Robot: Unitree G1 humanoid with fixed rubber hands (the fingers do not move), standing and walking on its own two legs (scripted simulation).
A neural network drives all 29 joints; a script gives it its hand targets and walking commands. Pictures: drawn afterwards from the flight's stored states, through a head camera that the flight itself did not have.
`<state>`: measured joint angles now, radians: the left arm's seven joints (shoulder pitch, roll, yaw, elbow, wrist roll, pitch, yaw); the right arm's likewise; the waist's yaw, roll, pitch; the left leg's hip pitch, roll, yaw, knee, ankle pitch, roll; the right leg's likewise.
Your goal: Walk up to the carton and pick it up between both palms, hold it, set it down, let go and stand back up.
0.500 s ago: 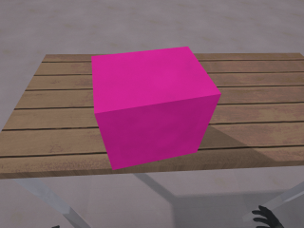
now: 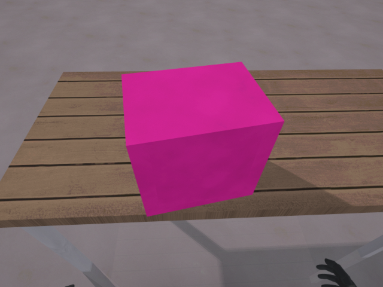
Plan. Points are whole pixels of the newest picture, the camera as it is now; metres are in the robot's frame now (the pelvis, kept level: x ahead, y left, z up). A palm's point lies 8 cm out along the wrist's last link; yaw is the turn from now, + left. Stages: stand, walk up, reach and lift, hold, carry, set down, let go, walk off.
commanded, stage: walk up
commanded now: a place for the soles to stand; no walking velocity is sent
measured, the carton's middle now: (193, 140) +0.44 +0.02 +0.04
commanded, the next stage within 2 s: reach and lift in 0.10 s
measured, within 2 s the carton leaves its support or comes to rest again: neither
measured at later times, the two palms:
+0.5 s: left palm (97, 260) +0.19 +0.22 -0.07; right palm out of the picture +0.12 -0.31 -0.09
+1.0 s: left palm (85, 278) +0.15 +0.22 -0.04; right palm (365, 285) +0.15 -0.32 -0.03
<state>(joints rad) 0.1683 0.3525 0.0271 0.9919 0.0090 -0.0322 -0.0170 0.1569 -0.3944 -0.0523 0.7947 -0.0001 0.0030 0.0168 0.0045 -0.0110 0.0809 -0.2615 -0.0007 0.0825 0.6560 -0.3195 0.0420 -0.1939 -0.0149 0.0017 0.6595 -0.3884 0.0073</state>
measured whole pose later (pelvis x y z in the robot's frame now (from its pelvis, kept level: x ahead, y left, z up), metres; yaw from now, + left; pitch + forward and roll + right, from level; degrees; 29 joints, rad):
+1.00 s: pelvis -0.01 -0.03 +0.02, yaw -1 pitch -6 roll +1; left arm 0.24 0.25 0.03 0.38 0.01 0.18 0.07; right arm 0.20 -0.36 -0.08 0.76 0.04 -0.20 0.16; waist 0.06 -0.06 0.03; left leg -0.15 0.03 0.08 0.46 -0.21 -0.01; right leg -0.11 0.02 0.00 0.50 -0.29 -0.03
